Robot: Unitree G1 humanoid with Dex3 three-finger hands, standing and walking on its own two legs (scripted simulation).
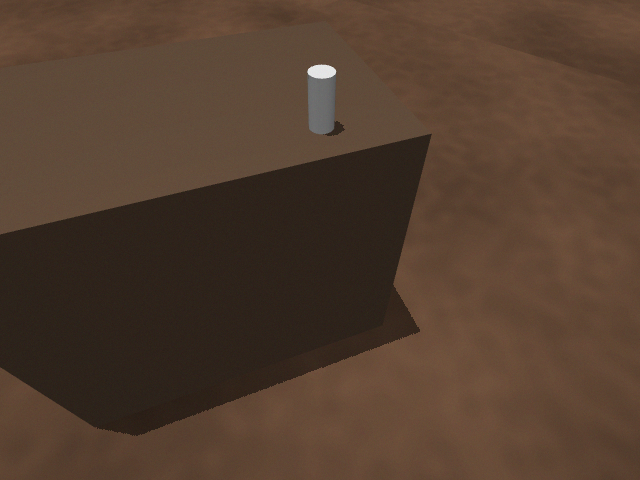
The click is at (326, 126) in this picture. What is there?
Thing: slim round
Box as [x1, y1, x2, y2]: [307, 65, 335, 133]
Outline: 315,65 310,67 307,71 309,128 316,133 326,133 333,129 334,123 335,70 334,68 328,65
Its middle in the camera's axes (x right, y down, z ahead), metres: -0.01 -0.25 +0.75
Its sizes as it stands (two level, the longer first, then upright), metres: 0.052 0.052 0.115
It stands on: a support 0.80 m high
